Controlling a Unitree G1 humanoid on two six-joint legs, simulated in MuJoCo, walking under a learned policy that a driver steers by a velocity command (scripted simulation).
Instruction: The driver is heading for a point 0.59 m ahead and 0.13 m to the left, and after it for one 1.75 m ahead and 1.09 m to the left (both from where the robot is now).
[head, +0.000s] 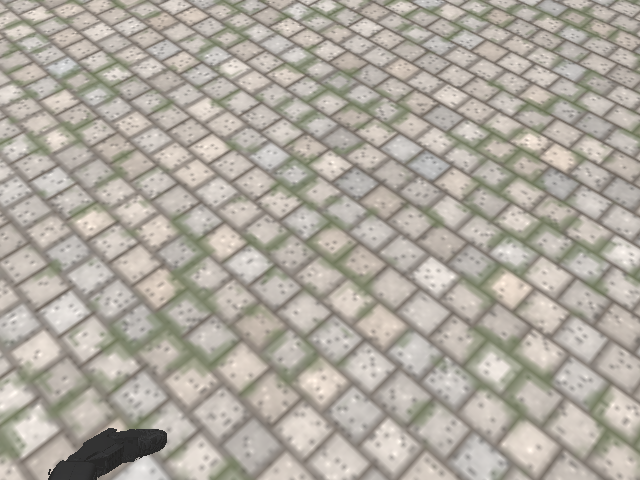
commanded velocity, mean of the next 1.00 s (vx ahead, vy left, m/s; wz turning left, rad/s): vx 0.43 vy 0.00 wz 0.46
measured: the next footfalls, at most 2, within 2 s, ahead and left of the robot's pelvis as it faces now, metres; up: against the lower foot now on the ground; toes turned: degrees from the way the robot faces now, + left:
right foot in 0.04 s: +0.20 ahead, -0.13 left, +0.00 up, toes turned +0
left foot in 0.58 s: +0.45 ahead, +0.16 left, +0.00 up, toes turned +20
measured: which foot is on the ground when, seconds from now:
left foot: down 0.00-0.04, up 0.06-0.56, down 0.58-1.00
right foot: up 0.00-0.02, down 0.04-0.60, up 0.62-1.00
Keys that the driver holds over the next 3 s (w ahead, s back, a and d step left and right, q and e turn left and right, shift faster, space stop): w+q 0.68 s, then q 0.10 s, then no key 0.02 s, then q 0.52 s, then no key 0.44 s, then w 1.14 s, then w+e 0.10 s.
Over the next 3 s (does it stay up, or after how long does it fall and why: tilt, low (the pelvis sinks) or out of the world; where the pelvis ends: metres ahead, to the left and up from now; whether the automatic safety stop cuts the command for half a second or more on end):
stays up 0.90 0.51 0.00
